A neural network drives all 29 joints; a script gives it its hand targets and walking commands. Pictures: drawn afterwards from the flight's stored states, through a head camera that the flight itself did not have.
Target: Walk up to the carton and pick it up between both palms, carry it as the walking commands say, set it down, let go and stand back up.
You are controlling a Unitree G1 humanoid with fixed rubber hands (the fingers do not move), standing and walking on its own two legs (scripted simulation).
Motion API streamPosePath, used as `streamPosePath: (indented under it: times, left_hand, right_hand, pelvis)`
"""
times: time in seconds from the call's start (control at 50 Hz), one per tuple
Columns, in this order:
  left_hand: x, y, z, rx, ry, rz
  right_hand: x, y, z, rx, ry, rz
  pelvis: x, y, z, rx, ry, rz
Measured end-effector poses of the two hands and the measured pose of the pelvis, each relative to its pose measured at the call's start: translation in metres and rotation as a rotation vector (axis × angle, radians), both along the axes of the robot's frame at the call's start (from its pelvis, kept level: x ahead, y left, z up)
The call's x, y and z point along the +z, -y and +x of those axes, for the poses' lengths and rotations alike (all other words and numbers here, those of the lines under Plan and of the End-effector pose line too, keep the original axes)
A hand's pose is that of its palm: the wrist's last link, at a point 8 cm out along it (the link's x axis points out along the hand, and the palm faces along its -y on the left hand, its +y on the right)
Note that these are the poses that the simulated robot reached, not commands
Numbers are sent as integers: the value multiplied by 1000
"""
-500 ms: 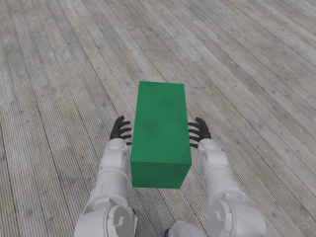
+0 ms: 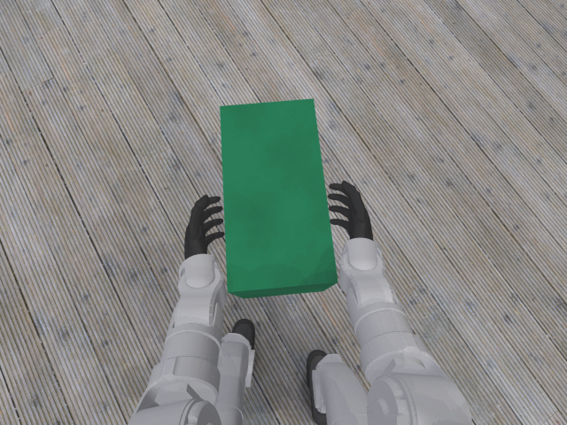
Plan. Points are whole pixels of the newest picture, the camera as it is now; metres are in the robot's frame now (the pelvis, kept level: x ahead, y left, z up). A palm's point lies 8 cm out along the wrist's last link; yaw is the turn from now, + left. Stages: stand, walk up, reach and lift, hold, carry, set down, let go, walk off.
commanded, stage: set down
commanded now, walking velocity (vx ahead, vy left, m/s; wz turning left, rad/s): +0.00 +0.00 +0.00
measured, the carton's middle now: (275, 206) +0.43 +0.04 -0.18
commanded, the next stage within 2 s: none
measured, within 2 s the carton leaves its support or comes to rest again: neither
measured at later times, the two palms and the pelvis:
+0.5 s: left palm (206, 258) +0.33 +0.15 -0.19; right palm (341, 243) +0.37 -0.08 -0.17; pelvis -0.09 +0.00 -0.09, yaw +1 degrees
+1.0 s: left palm (218, 235) +0.38 +0.15 -0.26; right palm (337, 224) +0.42 -0.08 -0.25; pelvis -0.05 -0.01 -0.15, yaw -1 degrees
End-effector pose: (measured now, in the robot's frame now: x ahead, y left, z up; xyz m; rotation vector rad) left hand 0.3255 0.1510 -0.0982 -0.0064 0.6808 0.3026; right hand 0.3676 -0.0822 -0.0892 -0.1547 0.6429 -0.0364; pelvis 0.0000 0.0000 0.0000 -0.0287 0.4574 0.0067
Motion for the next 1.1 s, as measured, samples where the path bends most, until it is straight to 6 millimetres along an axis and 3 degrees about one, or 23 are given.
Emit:
streamPosePath:
  times: [0.28,0.36,0.48,0.58,0.78,0.9,1.1]
  left_hand:
    - [-59,-1,-45,28,-47,-19]
    - [-75,-2,-35,27,-33,-24]
    - [-87,-4,-4,21,12,-5]
    - [-102,-4,12,39,-16,-23]
    - [-141,2,40,22,-60,-57]
    - [-150,1,56,27,-26,-67]
    - [-184,1,48,18,-51,-73]
  right_hand:
    - [-58,-3,-45,-9,-39,-10]
    - [-72,-4,-36,-7,-19,-18]
    - [-82,-6,-5,10,40,-41]
    - [-95,-8,13,-9,9,-14]
    - [-141,1,36,-27,-60,4]
    - [-150,2,52,-29,-36,7]
    - [-181,2,45,-22,-59,17]
  pelvis:
    - [-42,-1,-49,5,-30,0]
    - [-59,-1,-70,11,-1,5]
    - [-86,1,-87,17,14,11]
    - [-102,2,-84,10,-3,11]
    - [-124,6,-61,-6,-129,8]
    - [-138,9,-52,-13,-193,9]
    - [-163,9,-58,-21,-248,8]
